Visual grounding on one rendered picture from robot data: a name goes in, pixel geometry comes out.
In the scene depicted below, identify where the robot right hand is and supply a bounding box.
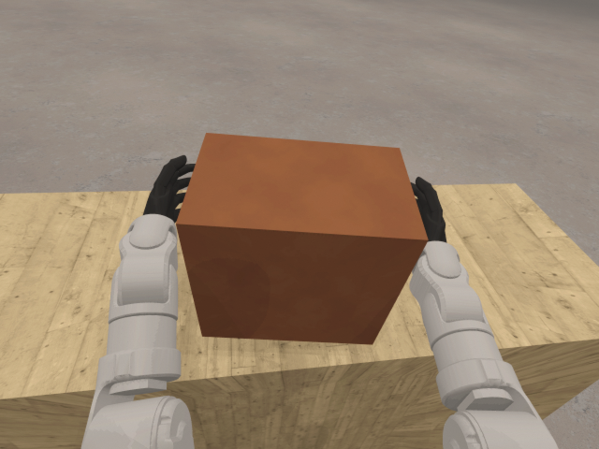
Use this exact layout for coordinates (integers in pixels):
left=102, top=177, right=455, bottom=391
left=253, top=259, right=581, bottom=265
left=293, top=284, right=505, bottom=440
left=411, top=177, right=447, bottom=243

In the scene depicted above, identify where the left robot forearm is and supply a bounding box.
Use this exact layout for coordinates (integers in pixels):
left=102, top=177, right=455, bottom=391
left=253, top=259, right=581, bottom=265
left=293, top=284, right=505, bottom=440
left=81, top=214, right=181, bottom=449

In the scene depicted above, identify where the robot left upper arm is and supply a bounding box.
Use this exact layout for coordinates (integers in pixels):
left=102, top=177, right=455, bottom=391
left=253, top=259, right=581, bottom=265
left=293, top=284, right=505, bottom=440
left=83, top=396, right=195, bottom=449

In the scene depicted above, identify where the robot right upper arm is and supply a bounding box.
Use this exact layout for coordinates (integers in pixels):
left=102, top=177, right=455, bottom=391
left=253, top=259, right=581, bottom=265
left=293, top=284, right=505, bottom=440
left=443, top=410, right=557, bottom=449

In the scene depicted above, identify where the pedestal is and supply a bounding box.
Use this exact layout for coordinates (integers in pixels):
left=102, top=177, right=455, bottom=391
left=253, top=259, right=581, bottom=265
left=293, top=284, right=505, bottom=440
left=0, top=183, right=599, bottom=449

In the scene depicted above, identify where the carton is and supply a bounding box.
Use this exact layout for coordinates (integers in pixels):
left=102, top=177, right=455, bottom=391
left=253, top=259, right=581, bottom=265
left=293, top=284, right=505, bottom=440
left=176, top=133, right=428, bottom=345

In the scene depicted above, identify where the robot left hand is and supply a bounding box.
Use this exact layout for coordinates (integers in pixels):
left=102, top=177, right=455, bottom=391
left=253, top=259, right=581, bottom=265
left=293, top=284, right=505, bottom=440
left=143, top=155, right=196, bottom=224

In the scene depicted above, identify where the right robot forearm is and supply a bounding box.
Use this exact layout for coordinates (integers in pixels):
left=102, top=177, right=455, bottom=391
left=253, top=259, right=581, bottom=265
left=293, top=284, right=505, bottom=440
left=409, top=241, right=559, bottom=449

